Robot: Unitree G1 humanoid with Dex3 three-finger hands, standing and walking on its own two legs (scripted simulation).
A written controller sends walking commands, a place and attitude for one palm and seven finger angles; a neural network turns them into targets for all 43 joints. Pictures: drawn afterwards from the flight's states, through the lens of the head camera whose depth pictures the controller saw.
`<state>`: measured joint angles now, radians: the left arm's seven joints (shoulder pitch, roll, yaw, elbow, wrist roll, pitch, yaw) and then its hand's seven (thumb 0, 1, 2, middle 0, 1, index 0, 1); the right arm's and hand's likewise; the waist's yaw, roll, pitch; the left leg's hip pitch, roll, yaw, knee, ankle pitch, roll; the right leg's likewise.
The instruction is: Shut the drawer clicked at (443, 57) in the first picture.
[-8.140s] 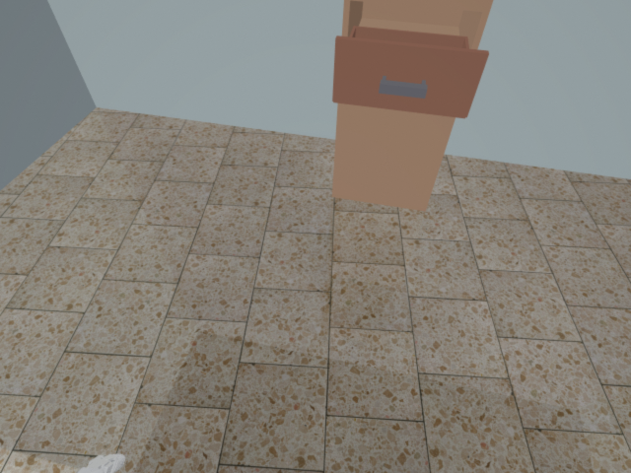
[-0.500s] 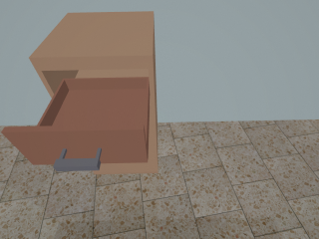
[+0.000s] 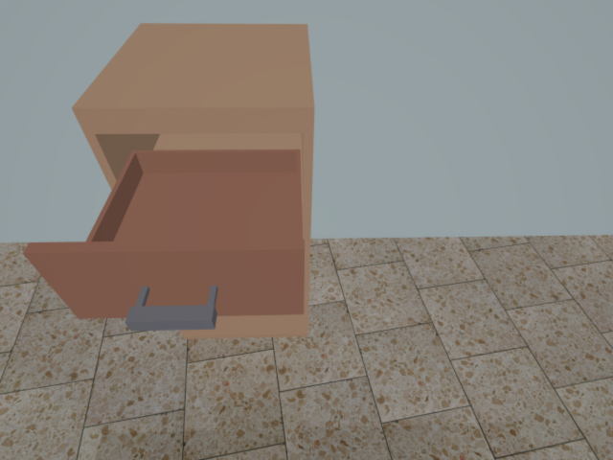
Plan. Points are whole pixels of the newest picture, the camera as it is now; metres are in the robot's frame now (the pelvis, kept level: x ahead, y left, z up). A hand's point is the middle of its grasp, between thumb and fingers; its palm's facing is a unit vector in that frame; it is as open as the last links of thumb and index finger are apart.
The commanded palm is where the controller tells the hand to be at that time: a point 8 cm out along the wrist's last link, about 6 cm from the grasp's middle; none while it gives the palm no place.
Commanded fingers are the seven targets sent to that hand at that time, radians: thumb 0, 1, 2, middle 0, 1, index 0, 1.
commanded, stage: look again from close up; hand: left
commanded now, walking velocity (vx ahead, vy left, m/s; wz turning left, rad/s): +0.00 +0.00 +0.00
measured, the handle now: (175, 304) +0.34 +0.22 -0.02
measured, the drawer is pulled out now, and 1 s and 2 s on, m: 0.29 0.28 0.28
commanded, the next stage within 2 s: raise the hand and make a fist in 0.30 s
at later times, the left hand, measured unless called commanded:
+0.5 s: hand out of the picture +0.11 +0.20 -0.11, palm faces +0.21 -0.95 -0.21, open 7.3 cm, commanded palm +0.11 +0.24 -0.06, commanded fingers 0.00 0.90 0.90 -0.32 -0.43 -0.32 -0.43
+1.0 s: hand (173, 444) +0.15 +0.17 -0.01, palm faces +0.08 -0.99 -0.07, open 5.0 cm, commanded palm +0.12 +0.24 -0.01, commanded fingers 0.00 0.90 0.90 -0.82 -0.97 -0.82 -0.97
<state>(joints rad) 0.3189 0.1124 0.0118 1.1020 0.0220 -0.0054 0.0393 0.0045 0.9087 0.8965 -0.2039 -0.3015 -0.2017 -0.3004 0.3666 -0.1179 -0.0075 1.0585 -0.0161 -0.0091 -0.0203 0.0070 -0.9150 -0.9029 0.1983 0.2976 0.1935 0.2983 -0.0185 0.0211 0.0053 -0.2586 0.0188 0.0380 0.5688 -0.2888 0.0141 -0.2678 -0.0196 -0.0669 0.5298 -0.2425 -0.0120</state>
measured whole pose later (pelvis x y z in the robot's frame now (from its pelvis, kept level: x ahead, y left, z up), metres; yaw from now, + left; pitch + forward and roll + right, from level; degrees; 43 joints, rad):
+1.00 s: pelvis -0.01 -0.04 -0.08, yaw +3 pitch +12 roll -2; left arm 0.54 0.21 0.21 -0.10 -0.30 -0.43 -0.37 0.02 0.90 0.90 -0.63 -0.77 -0.63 -0.77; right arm 0.13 -0.19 -0.01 0.55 0.05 -0.26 -0.06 0.01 -0.91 -0.90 0.20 0.30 0.20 0.30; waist 0.07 0.02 -0.12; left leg -0.83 0.04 -0.07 1.16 -0.53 -0.04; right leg -0.81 -0.02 -0.16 1.11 -0.51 -0.06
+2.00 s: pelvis +0.02 +0.01 -0.04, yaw +2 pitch +6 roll -2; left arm 0.76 0.19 0.04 -0.56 -0.18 -0.16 -0.12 0.01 0.90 0.90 -1.40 -1.60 -1.40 -1.60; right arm 0.27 -0.20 0.05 0.48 0.05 -0.23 -0.02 0.02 -0.91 -0.90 0.21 0.30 0.20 0.30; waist 0.04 0.05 -0.12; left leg -0.56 0.01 0.00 0.94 -0.49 0.03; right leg -0.54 -0.04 -0.09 0.88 -0.43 0.02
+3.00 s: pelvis +0.02 -0.02 -0.04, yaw +2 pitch +9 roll -1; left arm 0.52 0.19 0.16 -0.13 -0.25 -0.34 -0.22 0.02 0.90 0.90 -1.40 -1.60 -1.40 -1.60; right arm 0.24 -0.23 -0.01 0.58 0.03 -0.25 -0.05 0.02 -0.91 -0.90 0.20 0.30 0.20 0.30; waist 0.00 0.03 -0.09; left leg -0.63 0.03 -0.01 0.94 -0.47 -0.01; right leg -0.63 -0.03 -0.10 0.91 -0.44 -0.02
